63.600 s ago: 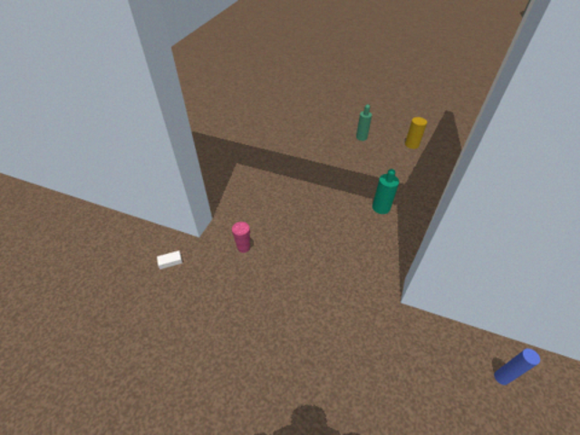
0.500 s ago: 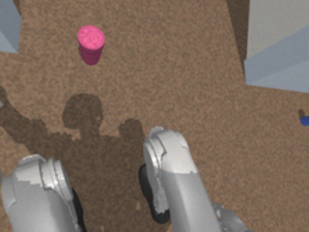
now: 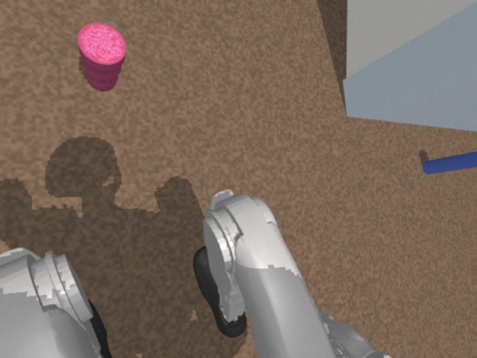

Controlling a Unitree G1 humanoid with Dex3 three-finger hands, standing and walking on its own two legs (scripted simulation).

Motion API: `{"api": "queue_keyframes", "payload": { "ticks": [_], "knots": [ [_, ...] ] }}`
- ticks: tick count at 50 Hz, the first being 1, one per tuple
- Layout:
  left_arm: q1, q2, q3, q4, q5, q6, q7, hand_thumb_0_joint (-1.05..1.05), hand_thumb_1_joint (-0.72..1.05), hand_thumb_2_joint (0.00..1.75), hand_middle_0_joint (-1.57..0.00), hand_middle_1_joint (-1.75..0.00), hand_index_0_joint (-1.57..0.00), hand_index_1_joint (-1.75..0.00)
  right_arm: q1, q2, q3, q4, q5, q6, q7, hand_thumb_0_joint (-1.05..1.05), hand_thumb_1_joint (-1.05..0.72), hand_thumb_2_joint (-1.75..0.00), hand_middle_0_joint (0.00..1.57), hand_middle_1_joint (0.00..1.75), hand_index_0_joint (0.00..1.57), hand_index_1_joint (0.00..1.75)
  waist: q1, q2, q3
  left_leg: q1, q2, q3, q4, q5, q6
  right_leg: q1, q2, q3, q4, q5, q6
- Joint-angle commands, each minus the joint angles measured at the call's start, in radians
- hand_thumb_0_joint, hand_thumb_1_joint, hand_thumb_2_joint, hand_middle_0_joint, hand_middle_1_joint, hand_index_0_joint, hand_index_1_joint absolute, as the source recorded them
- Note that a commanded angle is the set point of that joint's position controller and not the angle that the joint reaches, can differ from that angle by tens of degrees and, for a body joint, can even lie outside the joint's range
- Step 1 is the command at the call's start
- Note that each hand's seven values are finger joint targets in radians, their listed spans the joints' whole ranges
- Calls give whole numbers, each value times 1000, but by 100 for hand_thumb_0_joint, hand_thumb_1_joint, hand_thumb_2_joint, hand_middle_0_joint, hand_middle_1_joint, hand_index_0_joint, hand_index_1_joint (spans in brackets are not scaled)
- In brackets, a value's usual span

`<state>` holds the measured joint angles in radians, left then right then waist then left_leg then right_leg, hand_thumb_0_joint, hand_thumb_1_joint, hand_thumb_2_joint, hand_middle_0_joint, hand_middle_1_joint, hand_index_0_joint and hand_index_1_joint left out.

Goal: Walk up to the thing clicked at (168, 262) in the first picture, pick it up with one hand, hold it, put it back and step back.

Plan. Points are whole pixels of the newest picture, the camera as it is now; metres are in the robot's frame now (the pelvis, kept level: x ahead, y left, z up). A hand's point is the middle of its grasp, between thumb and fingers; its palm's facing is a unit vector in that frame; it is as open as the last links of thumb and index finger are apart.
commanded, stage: rest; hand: left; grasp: from above
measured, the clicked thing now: out of the picture +0.45 +0.36 -0.27
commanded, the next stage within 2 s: open in 0.68 s
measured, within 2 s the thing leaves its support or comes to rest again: rests again in 0.28 s
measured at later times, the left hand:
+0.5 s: hand out of the picture +0.44 +0.34 -0.24, palm faces -0.36 -0.26 -0.90, open 7.6 cm
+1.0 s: hand out of the picture +0.44 +0.34 -0.25, palm faces -0.37 -0.26 -0.89, open 8.3 cm
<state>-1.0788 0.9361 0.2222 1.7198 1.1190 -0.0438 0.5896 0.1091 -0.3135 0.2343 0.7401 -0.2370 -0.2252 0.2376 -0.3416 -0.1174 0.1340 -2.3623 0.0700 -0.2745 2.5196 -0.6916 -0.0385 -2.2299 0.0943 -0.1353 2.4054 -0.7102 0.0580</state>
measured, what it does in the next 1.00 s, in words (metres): stands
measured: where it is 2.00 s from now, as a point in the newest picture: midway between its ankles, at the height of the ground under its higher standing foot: (166, 333)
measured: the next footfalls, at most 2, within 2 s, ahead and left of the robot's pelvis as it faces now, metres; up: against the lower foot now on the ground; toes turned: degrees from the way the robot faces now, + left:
none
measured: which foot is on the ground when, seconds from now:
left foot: down 0.00-1.00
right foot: down 0.00-1.00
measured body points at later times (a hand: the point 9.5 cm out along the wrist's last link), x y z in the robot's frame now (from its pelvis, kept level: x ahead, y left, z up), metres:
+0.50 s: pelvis +0.00 +0.00 +0.00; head +0.28 +0.12 +0.33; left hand +0.46 +0.35 -0.19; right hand +0.04 -0.24 -0.07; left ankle +0.07 +0.14 -0.27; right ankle +0.10 -0.12 -0.27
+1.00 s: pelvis -0.01 +0.00 +0.00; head +0.28 +0.12 +0.33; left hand +0.46 +0.35 -0.19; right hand +0.03 -0.24 -0.05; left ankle +0.07 +0.14 -0.27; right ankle +0.10 -0.12 -0.27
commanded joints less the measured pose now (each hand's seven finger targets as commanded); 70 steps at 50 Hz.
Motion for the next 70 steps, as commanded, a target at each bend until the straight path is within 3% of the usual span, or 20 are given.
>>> {"api": "queue_keyframes", "payload": {
  "ticks": [1, 5, 8, 14, 15, 16, 17, 18, 23, 24, 25, 26, 28, 29, 30, 31, 39, 44, 47, 70],
  "knots": [
    [-275, 231, -39, -105, -7, -5, 63, 0, 79, 29, -117, -29, -119, -27, 175, -297, -62, 1, 5, -18, -4, 0, -89, -90, 20, 30, 20, 30, -19, 505, -660, 515, 17, 135, -231, 186, 44, 338, 31, -134, -237, 272, -77],
    [-261, 305, 5, -93, 7, 1, 74, 0, 81, 29, -119, -27, -120, -25, 199, -323, -64, 14, -2, -28, 1, 0, -89, -90, 20, 30, 20, 30, -25, 521, -656, 538, 21, 128, -224, 213, 39, 340, 25, -140, -225, 287, -76],
    [-280, 293, -2, -65, 5, 5, 77, 0, 83, 31, -120, -28, -121, -26, 205, -319, -55, 8, -9, -35, 10, 0, -89, -90, 20, 30, 20, 30, -54, 494, -627, 504, 22, 129, -204, 211, 47, 348, 27, -136, -230, 302, -70],
    [-270, 266, -45, -63, -10, 0, 74, 0, 81, 29, -119, -28, -121, -26, 186, -320, -38, -5, -13, -52, 19, 0, -89, -90, 20, 30, 20, 30, -51, 527, -646, 534, 25, 115, -214, 230, 41, 365, 35, -145, -228, 315, -73],
    [-259, 303, -13, -44, -17, 0, 80, 0, 82, 29, -120, -27, -121, -26, 193, -331, -40, 8, -13, -52, 18, 0, -90, -90, 20, 30, 20, 30, -52, 513, -643, 526, 27, 113, -212, 231, 42, 371, 34, -147, -231, 317, -71],
    [-277, 282, -33, -57, -13, 0, 74, 0, 82, 31, -120, -27, -122, -26, 197, -327, -36, -8, -7, -58, 22, 0, -89, -90, 20, 30, 20, 30, -65, 508, -622, 524, 24, 113, -206, 233, 43, 365, 30, -145, -227, 318, -70],
    [-269, 308, -13, -47, -11, 1, 79, 0, 83, 29, -120, -27, -122, -25, 211, -338, -35, 4, -13, -58, 23, 0, -89, -90, 20, 30, 20, 30, -66, 512, -617, 522, 26, 114, -208, 235, 43, 373, 31, -148, -228, 321, -69],
    [-286, 267, -49, -52, -18, 0, 74, 0, 82, 30, -120, -26, -121, -25, 188, -330, -30, -9, -9, -64, 25, 0, -89, -90, 20, 30, 20, 30, -65, 511, -612, 520, 26, 112, -206, 224, 41, 354, 32, -147, -227, 311, -70],
    [-258, 328, -19, -34, -19, -3, 82, 0, 81, 31, -120, -26, -121, -25, 197, -348, -25, -1, -8, -76, 28, 0, -90, -90, 20, 30, 20, 30, -64, 503, -601, 510, 27, 111, -210, 206, 42, 376, 35, -150, -235, 295, -70],
    [-277, 298, -50, -57, -13, -5, 79, 0, 81, 31, -120, -26, -121, -25, 193, -344, -20, -23, -7, -79, 31, 0, -90, -90, 20, 30, 20, 30, -67, 513, -608, 522, 27, 110, -204, 218, 43, 378, 38, -147, -233, 308, -70],
    [-267, 325, -22, -36, -23, -5, 89, 0, 80, 32, -119, -27, -120, -26, 190, -351, -19, -11, -14, -78, 28, 0, -90, -90, 20, 30, 20, 30, -70, 497, -624, 513, 29, 107, -211, 211, 43, 396, 41, -152, -241, 308, -69],
    [-285, 296, -44, -42, -22, -4, 85, 0, 83, 31, -121, -28, -122, -26, 186, -349, -19, -21, -4, -84, 32, 0, -90, -90, 20, 30, 20, 30, -71, 508, -593, 512, 26, 106, -210, 201, 40, 360, 33, -155, -230, 289, -70],
    [-268, 321, -24, -24, -33, -2, 92, 0, 81, 32, -120, -28, -121, -27, 184, -358, -18, -10, -8, -85, 30, 0, -90, -90, 20, 30, 20, 30, -69, 499, -583, 508, 30, 100, -219, 182, 37, 357, 36, -161, -236, 269, -70],
    [-293, 288, -62, -47, -29, -5, 87, 0, 81, 33, -119, -27, -120, -26, 172, -348, -13, -31, -4, -89, 33, 0, -90, -90, 20, 30, 20, 30, -78, 513, -584, 507, 30, 100, -215, 189, 39, 359, 38, -158, -238, 279, -71],
    [-241, 333, -11, 4, -35, 0, 96, 0, 79, 31, -118, -27, -119, -26, 192, -362, -16, -9, -12, -84, 30, 0, -90, -90, 20, 30, 20, 30, -81, 480, -593, 511, 32, 98, -215, 201, 41, 392, 41, -161, -244, 298, -67],
    [-264, 313, -36, -21, -26, -2, 90, 0, 80, 33, -118, -29, -119, -27, 193, -360, -14, -20, -5, -88, 32, 0, -90, -90, 20, 30, 20, 30, -80, 495, -580, 511, 29, 96, -209, 214, 40, 367, 34, -161, -232, 300, -67],
    [-261, 332, -42, 13, -35, -10, 81, 0, 79, 35, -117, -31, -118, -30, 188, -368, 0, -26, -9, -94, 34, 0, -90, -90, 20, 30, 20, 30, -102, 478, -528, 487, 29, 95, -205, 192, 43, 370, 33, -160, -243, 288, -64],
    [-244, 347, -36, 16, -37, -17, 92, 0, 39, 34, -78, -40, -80, -38, 188, -370, 12, -33, -20, -91, 33, 0, -89, -90, 20, 30, 20, 30, -94, 482, -558, 498, 33, 91, -214, 203, 42, 407, 42, -164, -256, 302, -62],
    [-264, 358, -43, 3, -36, -22, 94, 0, 15, 40, -67, -45, -68, -44, 181, -371, 13, -41, -16, -89, 28, 0, -89, -90, 20, 30, 20, 30, -103, 481, -541, 495, 34, 92, -217, 188, 43, 409, 41, -162, -262, 296, -62],
    [-263, 358, -56, -10, -45, -1, 86, 0, -28, 79, -33, -76, -31, -77, 178, -382, 16, -41, -10, -96, 33, 0, -89, -90, 20, 30, 20, 30, -115, 520, -527, 528, 39, 81, -241, 198, 30, 401, 40, -172, -264, 302, -67]
  ]
}}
